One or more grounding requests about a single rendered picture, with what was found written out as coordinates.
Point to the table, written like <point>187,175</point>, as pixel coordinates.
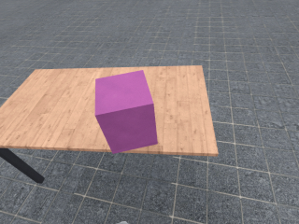
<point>54,109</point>

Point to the carton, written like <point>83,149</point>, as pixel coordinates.
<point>125,111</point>

